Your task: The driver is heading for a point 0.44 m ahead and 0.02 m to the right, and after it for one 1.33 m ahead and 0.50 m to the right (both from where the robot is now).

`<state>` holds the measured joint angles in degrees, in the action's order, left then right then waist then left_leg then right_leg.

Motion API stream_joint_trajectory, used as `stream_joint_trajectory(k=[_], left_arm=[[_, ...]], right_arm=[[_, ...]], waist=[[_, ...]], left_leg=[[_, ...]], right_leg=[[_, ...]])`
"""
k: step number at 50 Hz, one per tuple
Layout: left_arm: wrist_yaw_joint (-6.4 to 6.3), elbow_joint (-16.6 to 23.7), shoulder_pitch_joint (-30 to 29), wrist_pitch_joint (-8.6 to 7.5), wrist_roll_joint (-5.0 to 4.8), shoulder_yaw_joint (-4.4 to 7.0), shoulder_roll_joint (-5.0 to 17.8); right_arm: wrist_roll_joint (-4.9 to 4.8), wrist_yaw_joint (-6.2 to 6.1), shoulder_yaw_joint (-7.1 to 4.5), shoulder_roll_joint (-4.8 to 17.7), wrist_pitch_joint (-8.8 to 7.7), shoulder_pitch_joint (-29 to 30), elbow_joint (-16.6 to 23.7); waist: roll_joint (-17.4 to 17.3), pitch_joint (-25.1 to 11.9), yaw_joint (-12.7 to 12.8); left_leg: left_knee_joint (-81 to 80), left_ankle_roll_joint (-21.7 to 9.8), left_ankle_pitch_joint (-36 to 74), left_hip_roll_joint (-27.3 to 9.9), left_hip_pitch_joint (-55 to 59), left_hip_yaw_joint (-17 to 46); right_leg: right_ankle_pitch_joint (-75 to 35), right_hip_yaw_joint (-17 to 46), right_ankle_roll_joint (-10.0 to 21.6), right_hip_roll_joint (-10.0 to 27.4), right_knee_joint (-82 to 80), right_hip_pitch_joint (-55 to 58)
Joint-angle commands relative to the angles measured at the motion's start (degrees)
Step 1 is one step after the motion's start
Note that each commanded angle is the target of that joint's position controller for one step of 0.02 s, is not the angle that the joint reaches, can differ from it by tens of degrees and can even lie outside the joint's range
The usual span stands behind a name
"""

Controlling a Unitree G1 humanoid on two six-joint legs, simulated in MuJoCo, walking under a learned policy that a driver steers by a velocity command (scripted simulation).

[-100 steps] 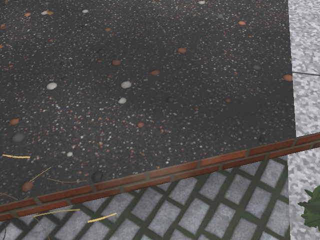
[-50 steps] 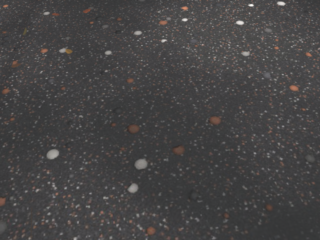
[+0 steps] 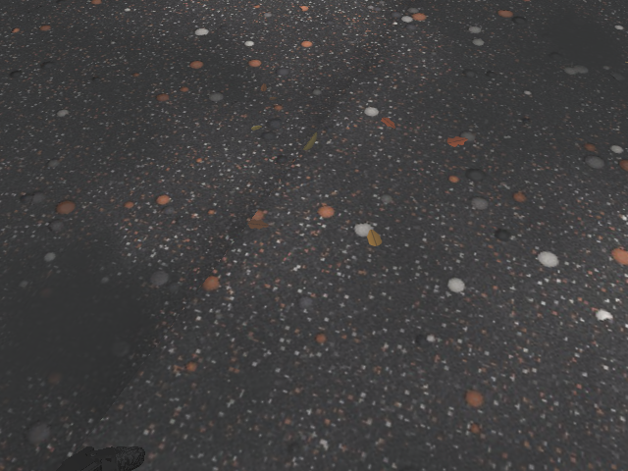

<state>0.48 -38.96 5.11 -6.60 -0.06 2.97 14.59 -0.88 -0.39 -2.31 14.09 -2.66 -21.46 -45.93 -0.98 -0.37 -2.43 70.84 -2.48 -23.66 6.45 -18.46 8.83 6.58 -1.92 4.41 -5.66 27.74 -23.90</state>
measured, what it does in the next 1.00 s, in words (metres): walks ahead, turning right: left foot, then right foot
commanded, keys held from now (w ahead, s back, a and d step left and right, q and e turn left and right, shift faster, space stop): w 0.36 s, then no key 0.02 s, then e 0.62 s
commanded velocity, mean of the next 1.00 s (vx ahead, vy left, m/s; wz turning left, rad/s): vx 0.29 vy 0.00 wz -0.18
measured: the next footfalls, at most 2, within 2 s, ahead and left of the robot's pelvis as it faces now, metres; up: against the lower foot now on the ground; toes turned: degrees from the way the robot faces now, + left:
left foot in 0.44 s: +0.42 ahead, +0.14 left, +0.00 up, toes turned -1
right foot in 0.90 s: +0.41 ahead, -0.13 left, +0.00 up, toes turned -17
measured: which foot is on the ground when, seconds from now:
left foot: up 0.00-0.42, down 0.44-0.92, up 0.94-1.00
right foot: down 0.00-0.46, up 0.48-0.88, down 0.90-1.00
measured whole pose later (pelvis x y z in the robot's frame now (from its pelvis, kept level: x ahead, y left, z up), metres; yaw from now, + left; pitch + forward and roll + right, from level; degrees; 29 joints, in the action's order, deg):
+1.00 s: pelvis +0.36 -0.01 +0.00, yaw -17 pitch +3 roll +2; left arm 0.3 -35.6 9.9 1.3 0.9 4.3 15.8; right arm 0.1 -1.4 -5.2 17.1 -0.1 -6.5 -42.7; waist -1.6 1.7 0.4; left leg 58.8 2.8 -30.3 -2.8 -26.9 -3.1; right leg 13.6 0.2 1.9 0.2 34.4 -24.0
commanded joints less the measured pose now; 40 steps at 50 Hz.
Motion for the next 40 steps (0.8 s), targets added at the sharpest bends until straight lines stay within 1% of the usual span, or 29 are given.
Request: stream_joint_trajectory(k=[1, 2, 3, 4, 5, 7, 9, 11, 13, 15, 17, 18, 19, 20, 21, 22, 23, 24, 25, 26, 27, 28, 29, 30, 31, 33, 35, 37, 40], left_arm=[[-0.18, 0.83, 6.39, -0.34, 0.73, 0.85, 4.1], [0.11, -0.06, 6.83, -0.51, 0.8, 0.73, 3.55], [0.45, -0.85, 7.42, -0.64, 0.29, 0.54, 2.77], [0.76, -1.57, 7.92, -0.76, -0.17, 0.47, 2.66], [0.86, -2.17, 8.49, -0.79, -0.32, 0.59, 3.53], [0.63, -2.98, 10.37, -0.59, -0.15, 1.09, 5.97], [0.36, -3.84, 12.32, -0.11, -0.21, 1.16, 6.91], [0.15, -5.19, 15.85, 0.3, -0.86, 1.06, 7.17], [0.08, -6.43, 19.08, 0.75, -1.27, 1.0, 7.66], [-0.02, -7.38, 21.41, 1.46, -1.2, 0.89, 7.67], [-0.23, -8.12, 23.11, 2.4, -0.89, 0.82, 7.61], [-0.43, -8.32, 23.31, 2.86, -0.71, 0.93, 7.93], [-0.64, -8.4, 22.72, 3.31, -0.64, 1.0, 8.23], [-0.87, -8.56, 22.5, 3.64, -0.64, 1.0, 8.24], [-1.1, -8.23, 21.19, 3.76, -0.97, 0.92, 8.29], [-1.15, -6.68, 18.79, 3.35, -0.52, 0.81, 8.31], [-1.21, -3.84, 18.06, 2.17, 0.93, -0.17, 5.12], [-0.59, -6.34, 27.74, 1.53, 0.39, -1.2, 2.93], [-0.48, -6.74, 26.21, 1.89, -1.27, 0.66, 8.99], [-0.85, -4.59, 19.32, 2.75, -2.09, 1.12, 9.09], [-1.3, -4.15, 16.75, 3.87, -1.65, 1.15, 7.51], [-1.83, -4.29, 17.16, 5.44, -1.21, 1.5, 6.68], [-2.14, -4.33, 18.44, 6.8, -0.99, 1.57, 5.18], [-2.38, -4.05, 19.83, 7.66, -0.79, 1.54, 3.69], [-2.56, -3.63, 19.98, 8.04, -0.7, 1.67, 3.33], [-2.62, -2.3, 17.31, 8.17, -0.46, 2.07, 3.87], [-2.12, -0.86, 13.81, 8.11, -0.2, 1.96, 3.67], [-1.4, 0.69, 10.35, 8.14, -0.27, 1.82, 3.66], [-0.37, 3.26, 6.42, 8.66, -0.35, 2.29, 5.08]], right_arm=[[1.03, 0.21, -1.61, 6.85, -2.23, 6.96, 8.29], [0.52, 0.21, -1.32, 5.52, -2.33, 5.55, 8.06], [0.2, 0.14, -1.05, 4.43, -2.32, 4.47, 7.89], [0.25, 0.0, -1.04, 3.83, -2.21, 4.45, 7.88], [0.51, -0.12, -0.9, 3.42, -2.08, 5.43, 8.31], [1.21, -0.33, -0.63, 3.27, -2.14, 9.82, 10.02], [1.23, -0.2, -0.3, 2.56, -2.29, 14.18, 11.07], [0.98, 0.1, -0.11, 1.91, -2.56, 19.26, 12.23], [0.4, 0.67, -0.19, 2.0, -2.65, 23.11, 13.23], [0.0, 1.51, -0.32, 2.19, -2.83, 26.91, 14.64], [-0.37, 2.45, -0.4, 2.16, -3.24, 30.03, 16.1], [-0.46, 2.87, -0.45, 2.15, -3.51, 30.77, 16.61], [-0.27, 3.14, -0.66, 2.49, -3.82, 29.93, 16.67], [0.24, 3.13, -1.26, 3.62, -4.18, 27.25, 16.24], [0.97, 2.86, -2.18, 5.21, -4.6, 20.76, 14.55], [2.1, 2.25, -3.16, 8.19, -4.99, 11.38, 12.62], [3.91, 1.12, -4.13, 13.09, -4.62, 0.8, 11.15], [2.9, 1.1, -3.09, 10.09, -3.49, -0.74, 10.19], [1.69, 1.02, -2.93, 8.0, -2.23, 0.88, 10.77], [1.21, 0.59, -2.47, 6.35, -1.66, 6.05, 11.42], [1.0, 0.45, -1.92, 4.56, -1.49, 10.05, 10.91], [1.07, 0.5, -1.5, 3.23, -1.44, 13.7, 10.97], [1.81, 0.8, -1.83, 3.89, -1.41, 16.06, 10.75], [2.49, 0.9, -2.29, 5.04, -1.46, 17.99, 10.79], [2.72, 0.85, -2.61, 5.81, -1.59, 19.16, 10.59], [2.72, 0.2, -2.99, 6.63, -1.79, 18.94, 9.65], [2.3, -0.68, -3.23, 7.14, -1.46, 18.41, 8.71], [1.9, -1.29, -3.57, 8.14, -0.78, 17.82, 8.03], [0.86, -1.32, -4.34, 10.01, 0.38, 15.96, 7.13]], waist=[[-0.68, -0.95, 2.8], [1.29, -0.59, 1.71], [2.47, -1.07, 1.13], [3.12, -1.23, 0.67], [3.57, -0.97, 0.68], [3.39, -0.4, 1.78], [3.54, -0.24, 3.28], [3.81, -0.15, 5.56], [3.91, 0.18, 7.24], [4.06, 1.11, 8.62], [4.42, 1.89, 9.31], [4.83, 2.1, 9.09], [5.69, 1.88, 8.09], [6.98, 0.03, 6.35], [7.4, -3.84, 2.5], [7.13, -10.37, -2.01], [-3.47, -20.02, -4.92], [-14.65, -31.04, -2.3], [-8.72, -28.35, -3.22], [-5.96, -18.89, -1.77], [-1.94, -12.08, 0.42], [-2.2, -8.56, 3.04], [-3.88, -5.36, 4.9], [-5.77, -4.53, 6.29], [-6.29, -4.01, 6.88], [-5.07, -4.2, 6.45], [-4.52, -4.76, 5.38], [-4.57, -4.8, 4.24], [-4.78, -4.24, 2.78]], left_leg=[[7.15, 0.53, 6.74, -8.57, -22.72, -0.14], [5.33, 0.48, 6.88, -9.93, -22.05, -1.23], [3.45, 0.46, 7.2, -10.98, -22.31, -1.97], [1.18, 0.63, 7.64, -11.96, -22.99, -2.82], [-1.2, 1.16, 9.08, -12.67, -23.69, -3.85], [-7.61, 2.43, 14.38, -13.73, -25.23, -5.19], [-17.22, 2.52, 21.12, -13.33, -22.78, -6.29], [-26.1, 2.23, 27.03, -11.88, -20.27, -7.2], [-31.65, 2.11, 29.39, -10.81, -20.25, -7.53], [-35.22, 1.66, 28.69, -10.1, -22.36, -7.72], [-38.04, 0.94, 25.52, -9.08, -23.5, -8.19], [-39.49, 0.42, 23.28, -8.47, -22.71, -8.55], [-41.46, -0.42, 21.44, -7.48, -19.79, -8.96], [-43.35, -1.4, 20.89, -5.67, -13.21, -9.51], [-46.88, -3.06, 26.22, -4.17, -2.7, -10.32], [-44.87, -6.1, 41.5, -9.31, 14.44, -5.97], [-37.95, -12.31, 69.73, -24.96, 37.53, 7.76], [-36.69, -19.95, 80.95, -35.62, 47.48, 20.23], [-39.18, -19.03, 69.66, -32.77, 41.23, 17.82], [-41.54, -16.02, 62.83, -29.16, 32.6, 10.92], [-45.21, -13.95, 55.65, -26.03, 22.62, 6.48], [-49.03, -12.61, 47.28, -24.34, 13.66, 3.45], [-52.37, -11.82, 43.84, -23.05, 4.68, 0.08], [-54.55, -12.29, 42.14, -22.91, 0.14, -2.23], [-55.82, -12.46, 41.44, -22.81, -2.04, -4.32], [-56.44, -12.02, 39.77, -22.92, -1.36, -7.37], [-56.44, -11.34, 35.95, -22.53, 0.47, -10.0], [-56.49, -11.08, 32.68, -22.89, 1.63, -11.45], [-54.34, -10.32, 29.59, -24.64, 5.62, -11.43]], right_leg=[[4.95, 26.68, 11.3, 19.59, -16.24, 18.33], [1.02, 23.75, 11.29, 18.0, -17.28, 16.55], [-1.94, 21.03, 11.07, 16.61, -17.47, 16.02], [-4.5, 18.92, 10.68, 15.72, -17.42, 15.35], [-7.64, 16.92, 10.38, 15.17, -17.6, 14.07], [-13.0, 14.67, 10.34, 14.97, -18.34, 12.82], [-15.91, 11.31, 8.72, 13.55, -18.58, 11.84], [-16.54, 9.63, 6.78, 12.98, -18.16, 13.43], [-15.98, 9.89, 5.9, 14.13, -17.31, 17.73], [-16.4, 11.1, 5.96, 15.93, -15.64, 22.98], [-17.58, 12.02, 6.23, 17.58, -13.62, 27.44], [-18.94, 12.14, 6.11, 18.19, -12.44, 28.57], [-24.36, 11.54, 5.35, 17.92, -10.06, 28.84], [-33.1, 11.5, 4.21, 16.94, -6.19, 28.05], [-40.58, 10.5, 2.48, 14.74, 0.14, 26.04], [-36.39, 9.21, 0.04, 12.11, 10.45, 17.0], [-7.53, 5.82, -3.58, 5.65, 30.72, -2.38], [34.53, 9.96, -5.69, 2.34, 44.83, -11.79], [32.76, 12.19, -6.72, 5.16, 49.19, -14.75], [29.19, 8.84, -7.7, 7.1, 49.21, -18.32], [25.72, 7.22, -8.4, 8.68, 46.11, -18.15], [23.68, 6.99, -8.9, 10.3, 43.35, -14.34], [21.78, 5.93, -9.39, 10.32, 42.33, -9.04], [19.24, 4.66, -9.94, 9.77, 42.26, -6.52], [17.01, 4.3, -10.06, 9.94, 41.1, -5.73], [11.02, 4.64, -9.46, 10.96, 36.96, -6.73], [5.81, 4.4, -8.67, 11.9, 30.89, -6.2], [3.27, 3.49, -8.0, 11.97, 25.46, -4.58], [6.2, 1.99, -6.81, 11.24, 19.75, -4.3]])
